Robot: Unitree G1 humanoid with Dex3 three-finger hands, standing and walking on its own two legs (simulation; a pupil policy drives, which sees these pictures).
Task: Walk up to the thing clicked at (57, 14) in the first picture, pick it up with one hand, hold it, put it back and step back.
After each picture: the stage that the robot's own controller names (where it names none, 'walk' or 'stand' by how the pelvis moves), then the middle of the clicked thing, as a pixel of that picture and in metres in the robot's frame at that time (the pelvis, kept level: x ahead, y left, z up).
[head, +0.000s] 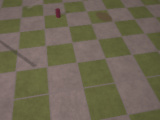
stand; (58, 13) +1.93 +0.30 -0.72
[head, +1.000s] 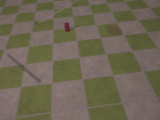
walk; (67, 27) +1.83 +0.29 -0.72
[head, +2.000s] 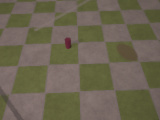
walk; (68, 43) +1.27 +0.20 -0.72
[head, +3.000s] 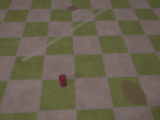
walk; (62, 80) +0.81 +0.18 -0.71
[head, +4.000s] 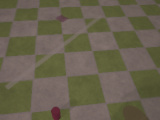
walk; (56, 113) +0.51 +0.17 -0.70
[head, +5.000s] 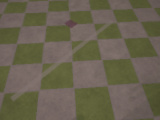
stand; out of the picture +0.37 +0.16 -0.71
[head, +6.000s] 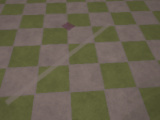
stand; out of the picture +0.34 +0.18 -0.71
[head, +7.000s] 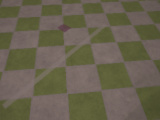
stand; out of the picture +0.33 +0.20 -0.72
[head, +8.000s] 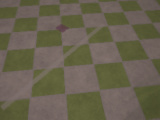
stand; out of the picture +0.33 +0.21 -0.72
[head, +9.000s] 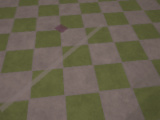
stand; out of the picture +0.31 +0.22 -0.73
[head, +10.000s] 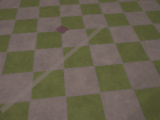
stand; out of the picture +0.31 +0.21 -0.73
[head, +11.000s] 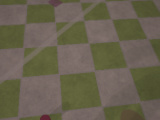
go down; out of the picture +0.34 +0.21 -0.67
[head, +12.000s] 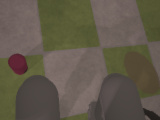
go down; (18, 65) +0.40 +0.24 -0.30
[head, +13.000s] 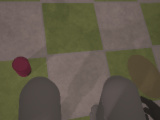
close in; (22, 67) +0.40 +0.24 -0.30
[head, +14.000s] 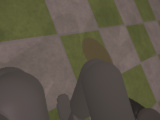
close in; out of the picture +0.39 +0.26 -0.22
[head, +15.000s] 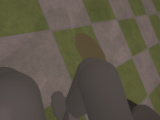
close; out of the picture +0.38 +0.27 -0.22
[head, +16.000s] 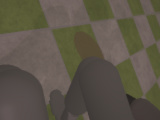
lift; out of the picture +0.35 +0.26 -0.22
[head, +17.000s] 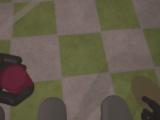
lift; (19, 83) +0.31 +0.20 +0.00
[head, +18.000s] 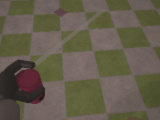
lift; (32, 87) +0.32 +0.17 +0.02
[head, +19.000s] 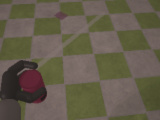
hold; (34, 87) +0.32 +0.17 +0.01
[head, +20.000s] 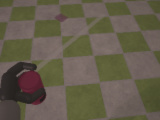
hold; (33, 88) +0.32 +0.17 +0.01
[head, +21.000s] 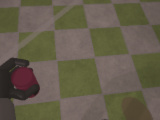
crouch; (26, 83) +0.34 +0.18 -0.05
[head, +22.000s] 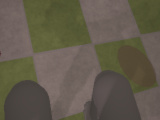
lower; out of the picture +0.44 +0.26 -0.09
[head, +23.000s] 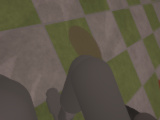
lower; out of the picture +0.41 +0.27 -0.23
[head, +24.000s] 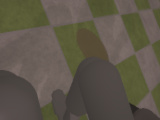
lower; out of the picture +0.39 +0.29 -0.22
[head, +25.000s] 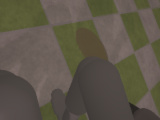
lower; out of the picture +0.38 +0.29 -0.22
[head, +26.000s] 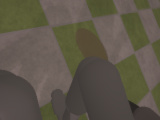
lower; out of the picture +0.38 +0.29 -0.22
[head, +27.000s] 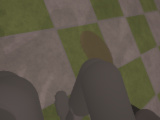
open; out of the picture +0.38 +0.26 -0.23
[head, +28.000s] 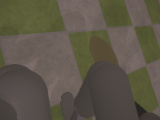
stand; out of the picture +0.37 +0.25 -0.23
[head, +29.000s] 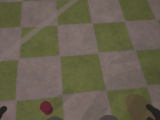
stand; (46, 108) +0.35 +0.19 -0.56
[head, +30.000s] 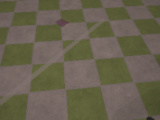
stand; out of the picture +0.32 +0.19 -0.66
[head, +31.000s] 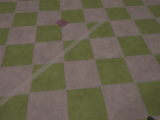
stand; out of the picture +0.32 +0.19 -0.67
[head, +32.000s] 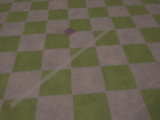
stand; out of the picture +0.35 +0.18 -0.72
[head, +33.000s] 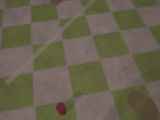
walk; (61, 109) +0.42 +0.15 -0.70
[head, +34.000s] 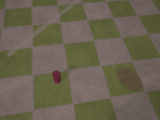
walk; (56, 77) +0.70 +0.17 -0.69
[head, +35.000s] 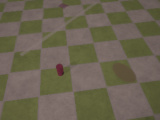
stand; (60, 69) +0.97 +0.27 -0.71
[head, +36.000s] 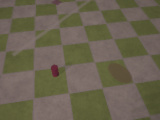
stand; (55, 71) +0.92 +0.24 -0.72
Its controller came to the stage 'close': yes
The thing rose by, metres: 0.72
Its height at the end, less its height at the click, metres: +0.00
